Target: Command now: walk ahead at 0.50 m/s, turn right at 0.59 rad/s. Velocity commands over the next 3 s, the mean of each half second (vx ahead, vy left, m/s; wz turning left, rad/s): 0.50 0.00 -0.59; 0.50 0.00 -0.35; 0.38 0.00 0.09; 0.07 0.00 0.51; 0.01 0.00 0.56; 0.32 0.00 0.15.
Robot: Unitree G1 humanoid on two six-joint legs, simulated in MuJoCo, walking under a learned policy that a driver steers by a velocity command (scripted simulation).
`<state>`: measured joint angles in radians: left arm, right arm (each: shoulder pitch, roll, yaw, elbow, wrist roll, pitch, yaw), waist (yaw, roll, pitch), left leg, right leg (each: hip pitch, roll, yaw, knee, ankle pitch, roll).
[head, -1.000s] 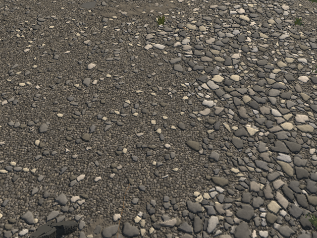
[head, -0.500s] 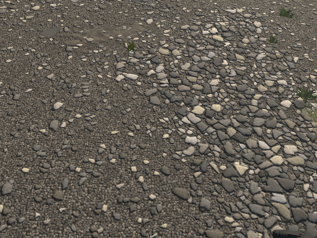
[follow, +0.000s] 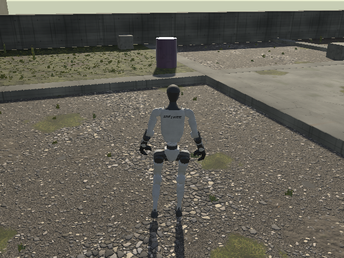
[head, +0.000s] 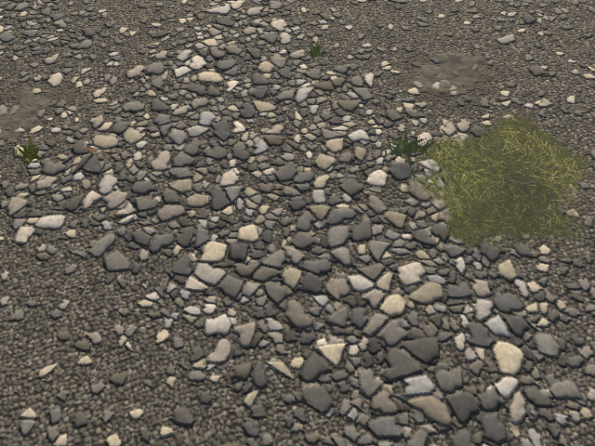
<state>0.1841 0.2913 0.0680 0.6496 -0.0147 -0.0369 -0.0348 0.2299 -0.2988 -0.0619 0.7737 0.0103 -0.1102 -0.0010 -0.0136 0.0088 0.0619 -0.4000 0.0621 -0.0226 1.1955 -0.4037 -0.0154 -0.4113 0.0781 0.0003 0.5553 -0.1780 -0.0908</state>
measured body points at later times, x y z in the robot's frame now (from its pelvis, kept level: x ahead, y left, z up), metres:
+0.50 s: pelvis +0.28 +0.03 +0.00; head +0.30 +0.03 +0.45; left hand +0.43 +0.28 -0.11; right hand +0.38 -0.27 -0.08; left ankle +0.36 +0.12 -0.73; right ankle +0.15 -0.07 -0.64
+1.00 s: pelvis +0.50 -0.13 +0.01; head +0.53 -0.15 +0.45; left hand +0.77 +0.03 -0.08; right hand +0.42 -0.41 -0.13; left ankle +0.47 +0.07 -0.63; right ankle +0.51 -0.23 -0.73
